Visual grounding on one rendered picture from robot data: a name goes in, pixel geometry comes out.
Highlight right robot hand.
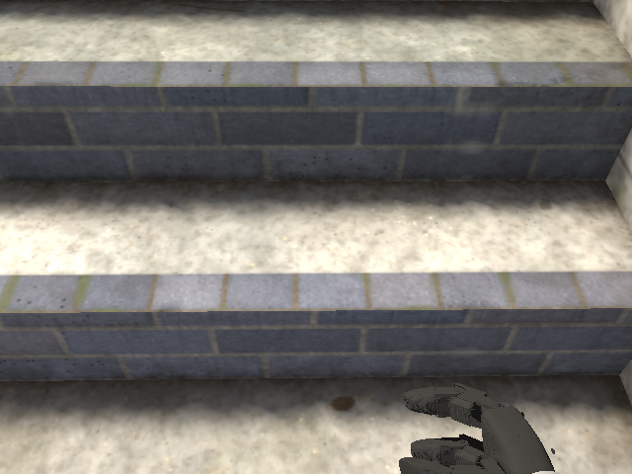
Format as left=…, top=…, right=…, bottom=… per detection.
left=399, top=383, right=555, bottom=474

